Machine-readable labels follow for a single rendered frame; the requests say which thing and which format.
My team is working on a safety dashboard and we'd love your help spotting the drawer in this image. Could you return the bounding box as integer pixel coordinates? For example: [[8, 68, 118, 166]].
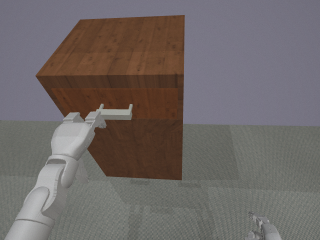
[[51, 88, 178, 119]]

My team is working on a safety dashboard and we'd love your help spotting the robot right hand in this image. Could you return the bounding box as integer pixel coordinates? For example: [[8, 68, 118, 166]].
[[245, 211, 282, 240]]

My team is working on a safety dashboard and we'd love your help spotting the robot left hand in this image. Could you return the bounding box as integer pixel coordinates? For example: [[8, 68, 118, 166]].
[[51, 111, 107, 184]]

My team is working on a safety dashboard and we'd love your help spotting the handle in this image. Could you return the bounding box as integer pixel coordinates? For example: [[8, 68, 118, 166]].
[[96, 104, 133, 120]]

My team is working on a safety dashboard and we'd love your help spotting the left robot forearm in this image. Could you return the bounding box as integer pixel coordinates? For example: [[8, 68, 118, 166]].
[[4, 154, 79, 240]]

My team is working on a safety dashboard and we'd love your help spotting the cabinet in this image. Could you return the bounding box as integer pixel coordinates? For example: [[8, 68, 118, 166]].
[[35, 15, 185, 181]]

